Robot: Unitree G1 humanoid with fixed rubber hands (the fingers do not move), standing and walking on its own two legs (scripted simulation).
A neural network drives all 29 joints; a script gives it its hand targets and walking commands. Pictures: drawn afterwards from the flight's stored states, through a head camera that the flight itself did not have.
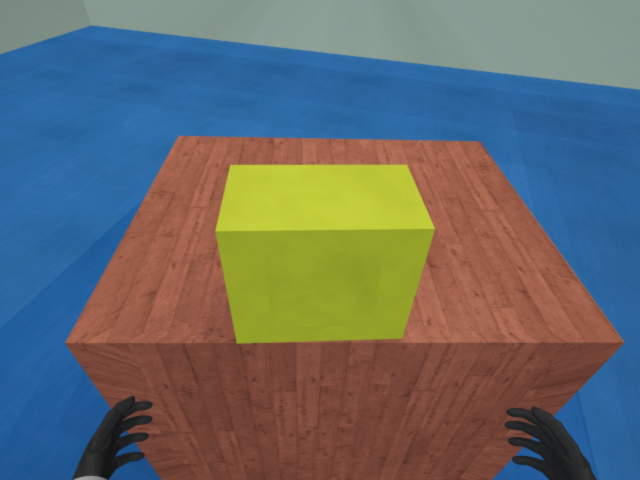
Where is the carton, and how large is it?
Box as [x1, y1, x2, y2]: [215, 165, 434, 343]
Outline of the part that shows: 230,165 215,231 237,343 401,338 434,230 434,227 407,166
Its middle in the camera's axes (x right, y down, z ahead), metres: +0.00 +0.02 +0.63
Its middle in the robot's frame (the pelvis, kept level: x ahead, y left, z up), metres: +0.47 -0.01 +0.05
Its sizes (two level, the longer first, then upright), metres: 0.279 0.161 0.243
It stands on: a pedestal, 0.71 m high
